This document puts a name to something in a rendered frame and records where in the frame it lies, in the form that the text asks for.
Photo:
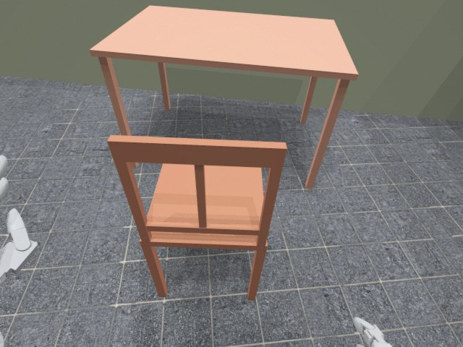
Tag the robot right hand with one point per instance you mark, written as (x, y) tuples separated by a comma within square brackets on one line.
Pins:
[(373, 336)]

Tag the robot left hand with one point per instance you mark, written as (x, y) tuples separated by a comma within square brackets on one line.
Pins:
[(17, 253)]

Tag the chair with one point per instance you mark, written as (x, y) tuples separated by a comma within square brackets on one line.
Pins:
[(209, 195)]

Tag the table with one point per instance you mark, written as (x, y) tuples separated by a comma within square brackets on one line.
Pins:
[(232, 40)]

